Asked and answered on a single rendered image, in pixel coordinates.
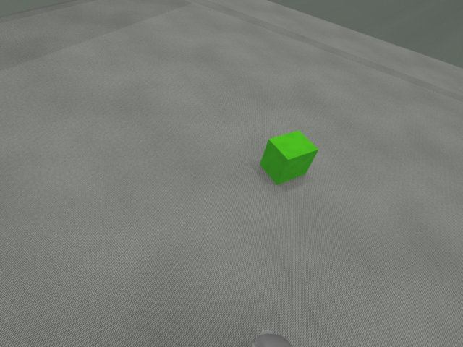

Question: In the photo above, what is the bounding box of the carton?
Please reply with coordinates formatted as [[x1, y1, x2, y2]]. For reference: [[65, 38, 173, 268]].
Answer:
[[260, 130, 318, 185]]

